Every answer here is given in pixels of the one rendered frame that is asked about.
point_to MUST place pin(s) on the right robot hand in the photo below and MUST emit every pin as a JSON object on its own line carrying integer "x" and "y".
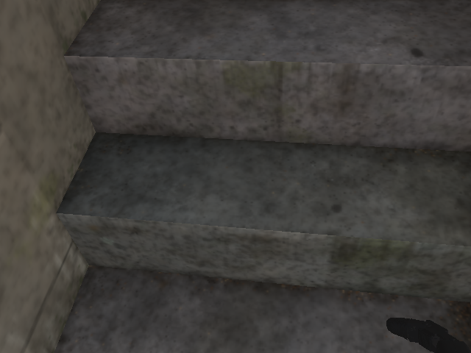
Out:
{"x": 428, "y": 334}

